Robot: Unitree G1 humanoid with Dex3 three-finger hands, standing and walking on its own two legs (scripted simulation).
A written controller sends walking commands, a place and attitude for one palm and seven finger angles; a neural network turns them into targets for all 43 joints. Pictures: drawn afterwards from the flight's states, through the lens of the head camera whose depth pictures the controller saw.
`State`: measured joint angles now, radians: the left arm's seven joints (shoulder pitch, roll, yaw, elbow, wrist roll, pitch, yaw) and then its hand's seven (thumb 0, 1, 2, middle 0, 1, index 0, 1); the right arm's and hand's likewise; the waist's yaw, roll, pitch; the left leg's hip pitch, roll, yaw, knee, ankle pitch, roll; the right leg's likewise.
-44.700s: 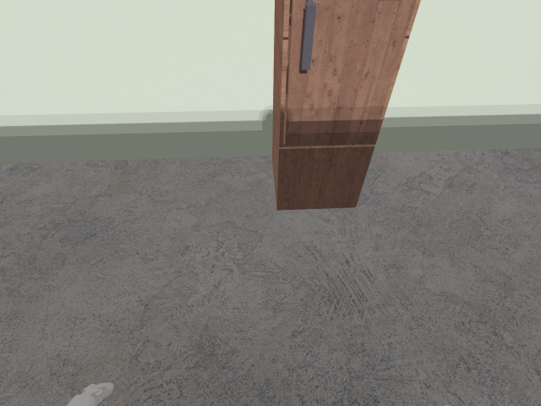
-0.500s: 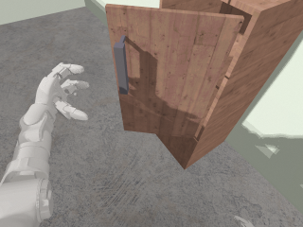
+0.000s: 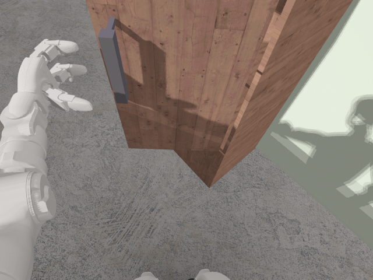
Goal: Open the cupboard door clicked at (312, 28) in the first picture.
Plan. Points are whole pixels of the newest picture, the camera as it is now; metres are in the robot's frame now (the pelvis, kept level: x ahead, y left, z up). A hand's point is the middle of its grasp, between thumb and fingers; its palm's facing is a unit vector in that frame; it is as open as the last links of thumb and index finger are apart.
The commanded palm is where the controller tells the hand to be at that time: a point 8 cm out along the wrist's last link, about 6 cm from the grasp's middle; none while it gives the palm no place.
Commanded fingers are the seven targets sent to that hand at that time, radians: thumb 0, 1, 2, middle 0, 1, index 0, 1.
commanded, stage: move the hooked fingers beside the handle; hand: left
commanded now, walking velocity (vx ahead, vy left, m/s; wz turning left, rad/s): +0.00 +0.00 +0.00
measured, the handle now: (117, 64) +0.56 +0.11 +0.12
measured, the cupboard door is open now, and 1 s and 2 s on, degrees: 49 49 49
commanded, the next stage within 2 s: slide the fingers in behind the handle in 0.92 s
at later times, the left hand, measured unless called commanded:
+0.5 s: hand (61, 79) +0.50 +0.22 +0.13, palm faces -0.06 -1.00 +0.01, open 14.0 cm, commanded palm +0.49 +0.25 +0.12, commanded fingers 0.00 -0.50 0.30 -0.30 -1.20 -0.30 -1.20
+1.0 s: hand (69, 79) +0.52 +0.21 +0.11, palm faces -0.04 -1.00 +0.01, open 14.0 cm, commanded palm +0.50 +0.25 +0.12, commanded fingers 0.00 -0.50 0.30 -0.30 -1.20 -0.30 -1.20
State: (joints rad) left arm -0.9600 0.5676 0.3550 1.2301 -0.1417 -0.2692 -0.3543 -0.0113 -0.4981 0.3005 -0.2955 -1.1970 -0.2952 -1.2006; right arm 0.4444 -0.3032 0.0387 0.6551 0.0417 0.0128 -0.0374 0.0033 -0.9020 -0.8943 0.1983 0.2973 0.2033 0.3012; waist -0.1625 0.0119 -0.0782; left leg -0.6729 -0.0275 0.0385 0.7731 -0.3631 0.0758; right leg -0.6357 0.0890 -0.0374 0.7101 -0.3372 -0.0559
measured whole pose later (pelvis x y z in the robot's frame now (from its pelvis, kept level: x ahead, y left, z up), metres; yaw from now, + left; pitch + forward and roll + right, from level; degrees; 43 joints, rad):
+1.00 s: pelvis +0.00 +0.02 -0.01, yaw +0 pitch +17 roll -4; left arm -1.01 0.58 0.35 1.26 -0.12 -0.28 -0.31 -0.01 -0.50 0.30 -0.29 -1.20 -0.29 -1.20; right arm 0.47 -0.29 0.05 0.64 0.03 0.04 -0.02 0.00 -0.90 -0.89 0.20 0.30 0.20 0.30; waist -0.18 0.03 -0.09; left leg -0.75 -0.03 0.04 0.84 -0.39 0.09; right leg -0.70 0.09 -0.04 0.75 -0.35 -0.04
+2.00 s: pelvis +0.00 -0.01 -0.01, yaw +0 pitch +16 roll -2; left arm -0.98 0.41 0.29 1.21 -0.10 -0.29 -0.16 -0.01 -0.50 0.30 -0.30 -1.20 -0.30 -1.20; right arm 0.43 -0.28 0.03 0.63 0.02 0.01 0.00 0.00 -0.90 -0.89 0.20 0.30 0.20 0.30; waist -0.17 0.03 -0.10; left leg -0.71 -0.02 0.04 0.81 -0.38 0.07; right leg -0.67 0.09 -0.04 0.76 -0.36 -0.06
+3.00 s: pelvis +0.00 -0.01 +0.00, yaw +0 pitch +15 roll -1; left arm -0.97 0.36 0.27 1.21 -0.10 -0.32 -0.12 -0.01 -0.15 0.45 -0.32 -1.23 -0.32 -1.24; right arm 0.41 -0.28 0.03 0.64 0.02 0.00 0.01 0.00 -0.90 -0.89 0.20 0.30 0.20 0.30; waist -0.16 0.03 -0.09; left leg -0.68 -0.03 0.04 0.79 -0.37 0.06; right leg -0.66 0.09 -0.04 0.75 -0.35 -0.07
